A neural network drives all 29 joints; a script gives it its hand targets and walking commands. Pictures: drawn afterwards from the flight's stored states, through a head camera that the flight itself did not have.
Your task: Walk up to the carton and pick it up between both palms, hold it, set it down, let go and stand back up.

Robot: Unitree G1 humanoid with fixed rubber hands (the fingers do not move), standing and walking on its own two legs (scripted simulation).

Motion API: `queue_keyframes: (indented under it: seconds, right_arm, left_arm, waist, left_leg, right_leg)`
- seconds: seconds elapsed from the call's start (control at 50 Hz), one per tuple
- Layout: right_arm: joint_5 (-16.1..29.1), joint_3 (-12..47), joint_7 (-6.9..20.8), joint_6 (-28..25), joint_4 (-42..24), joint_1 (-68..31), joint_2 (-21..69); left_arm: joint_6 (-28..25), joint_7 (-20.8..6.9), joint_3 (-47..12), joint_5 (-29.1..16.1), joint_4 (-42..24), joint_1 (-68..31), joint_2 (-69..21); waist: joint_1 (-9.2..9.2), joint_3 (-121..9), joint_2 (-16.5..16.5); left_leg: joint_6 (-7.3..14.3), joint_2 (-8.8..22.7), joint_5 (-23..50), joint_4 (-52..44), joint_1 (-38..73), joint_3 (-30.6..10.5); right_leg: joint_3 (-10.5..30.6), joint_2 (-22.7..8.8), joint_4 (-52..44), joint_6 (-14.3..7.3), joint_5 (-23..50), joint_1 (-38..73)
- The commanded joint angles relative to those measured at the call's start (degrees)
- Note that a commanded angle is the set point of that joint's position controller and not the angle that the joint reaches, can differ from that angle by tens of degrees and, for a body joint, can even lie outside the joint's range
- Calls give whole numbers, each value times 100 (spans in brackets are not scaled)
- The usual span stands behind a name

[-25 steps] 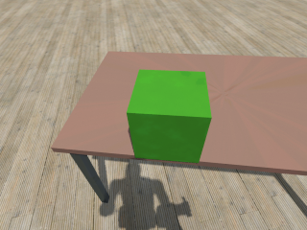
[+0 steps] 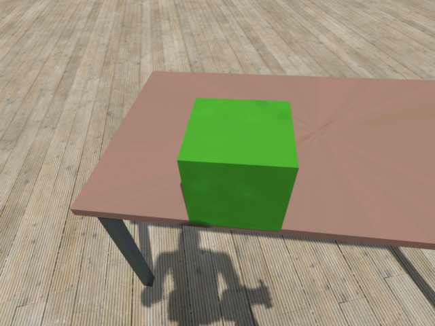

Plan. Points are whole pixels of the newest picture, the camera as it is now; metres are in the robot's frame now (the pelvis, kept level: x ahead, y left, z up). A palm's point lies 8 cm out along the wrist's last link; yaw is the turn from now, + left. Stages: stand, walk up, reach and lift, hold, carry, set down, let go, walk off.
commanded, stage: stand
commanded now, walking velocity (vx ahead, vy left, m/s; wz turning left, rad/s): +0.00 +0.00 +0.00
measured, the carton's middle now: (238, 164) +0.47 -0.01 +0.01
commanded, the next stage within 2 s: none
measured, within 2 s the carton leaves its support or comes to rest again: neither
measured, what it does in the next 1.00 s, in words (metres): stands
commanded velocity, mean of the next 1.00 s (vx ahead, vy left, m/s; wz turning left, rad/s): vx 0.00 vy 0.00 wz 0.00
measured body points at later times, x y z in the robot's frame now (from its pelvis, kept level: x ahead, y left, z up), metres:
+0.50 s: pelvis +0.00 +0.00 +0.00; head +0.00 +0.00 +0.45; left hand +0.07 +0.26 -0.12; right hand +0.07 -0.26 -0.12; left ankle +0.00 +0.13 -0.74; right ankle +0.03 -0.13 -0.74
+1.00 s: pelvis +0.01 +0.00 +0.00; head +0.01 +0.00 +0.45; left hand +0.07 +0.27 -0.12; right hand +0.07 -0.26 -0.12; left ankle +0.00 +0.13 -0.74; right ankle +0.03 -0.13 -0.74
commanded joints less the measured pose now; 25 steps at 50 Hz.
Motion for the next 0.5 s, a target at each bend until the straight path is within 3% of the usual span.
queue_keyframes:
  seconds: [0.0, 0.48]
  right_arm:
    - [2, -197, -31, -89, -313, 175, -709]
    - [7, -204, -56, -77, -214, 206, -694]
  left_arm:
    - [-78, 29, 210, -3, -340, 128, 694]
    - [-60, 46, 219, -11, -237, 149, 674]
  waist:
    - [1, 200, -18]
    - [3, 188, -16]
  left_leg:
    - [192, 371, 53, -672, -401, -492]
    - [192, 387, 206, -696, -329, -476]
  right_leg:
    - [552, -361, -519, -197, 54, 81]
    - [538, -368, -528, -202, 194, 130]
